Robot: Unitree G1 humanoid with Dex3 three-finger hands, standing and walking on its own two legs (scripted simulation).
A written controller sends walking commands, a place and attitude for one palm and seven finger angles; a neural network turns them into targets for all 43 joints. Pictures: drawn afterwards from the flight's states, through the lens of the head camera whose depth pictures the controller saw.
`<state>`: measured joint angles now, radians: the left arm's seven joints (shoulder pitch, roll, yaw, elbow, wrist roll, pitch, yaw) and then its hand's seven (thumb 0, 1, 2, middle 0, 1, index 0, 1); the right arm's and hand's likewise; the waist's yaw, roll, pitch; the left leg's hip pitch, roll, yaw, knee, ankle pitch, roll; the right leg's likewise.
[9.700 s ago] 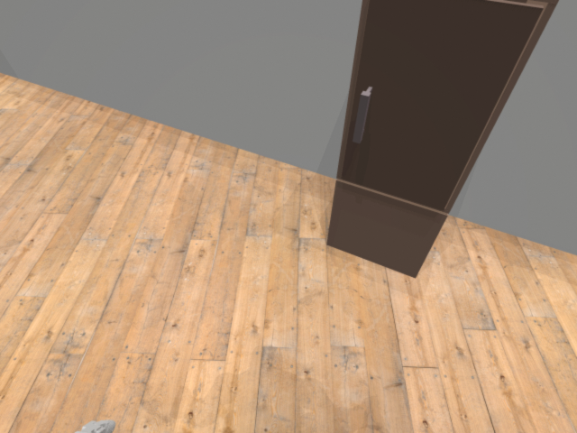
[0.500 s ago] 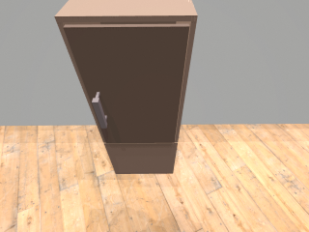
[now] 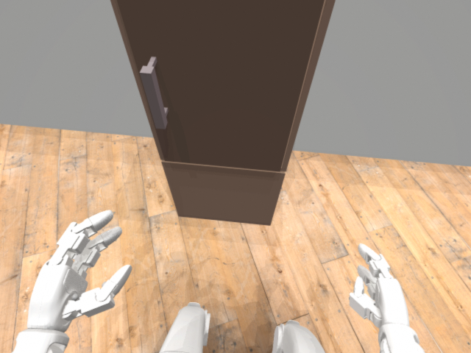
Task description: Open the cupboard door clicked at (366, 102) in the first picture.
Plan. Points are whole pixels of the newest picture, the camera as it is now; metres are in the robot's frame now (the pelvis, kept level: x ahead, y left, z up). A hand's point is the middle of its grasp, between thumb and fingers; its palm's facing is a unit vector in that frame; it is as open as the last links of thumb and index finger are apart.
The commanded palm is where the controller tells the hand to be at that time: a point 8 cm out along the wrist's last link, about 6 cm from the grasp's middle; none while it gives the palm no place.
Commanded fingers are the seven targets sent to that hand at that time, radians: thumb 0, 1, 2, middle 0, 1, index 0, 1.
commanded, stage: raise the hand with hooked fingers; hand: left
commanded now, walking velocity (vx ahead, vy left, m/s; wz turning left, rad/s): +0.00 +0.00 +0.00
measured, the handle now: (157, 94) +0.60 +0.25 +0.05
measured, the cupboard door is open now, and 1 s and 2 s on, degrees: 0 0 0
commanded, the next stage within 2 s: move the hooked fingers beside the handle in 1.54 s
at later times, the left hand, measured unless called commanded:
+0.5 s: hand (88, 248) +0.25 +0.26 +0.05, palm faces +0.00 -1.00 -0.06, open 12.4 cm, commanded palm +0.22 +0.32 +0.06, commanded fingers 0.00 -0.36 0.36 -0.29 -1.11 -0.29 -1.11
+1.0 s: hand (70, 215) +0.29 +0.30 +0.06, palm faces +0.01 -1.00 -0.07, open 13.9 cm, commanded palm +0.27 +0.35 +0.06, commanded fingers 0.00 -0.50 0.30 -0.30 -1.20 -0.30 -1.20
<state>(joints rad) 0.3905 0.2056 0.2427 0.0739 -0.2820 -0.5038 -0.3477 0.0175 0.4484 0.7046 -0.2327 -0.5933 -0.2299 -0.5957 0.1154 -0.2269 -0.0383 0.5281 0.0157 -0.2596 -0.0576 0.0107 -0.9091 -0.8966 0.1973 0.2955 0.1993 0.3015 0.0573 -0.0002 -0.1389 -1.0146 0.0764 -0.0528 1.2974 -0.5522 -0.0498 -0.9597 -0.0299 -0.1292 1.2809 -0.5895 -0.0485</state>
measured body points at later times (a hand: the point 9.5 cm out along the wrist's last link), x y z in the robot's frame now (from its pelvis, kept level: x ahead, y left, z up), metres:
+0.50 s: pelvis -0.01 +0.04 +0.01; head +0.07 +0.05 +0.46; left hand +0.24 +0.31 +0.05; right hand +0.15 -0.23 -0.06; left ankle +0.04 +0.15 -0.62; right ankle +0.02 -0.09 -0.62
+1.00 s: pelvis +0.00 +0.04 +0.01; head +0.09 +0.06 +0.46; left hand +0.28 +0.36 +0.06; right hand +0.17 -0.21 -0.07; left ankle +0.04 +0.15 -0.62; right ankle +0.02 -0.09 -0.62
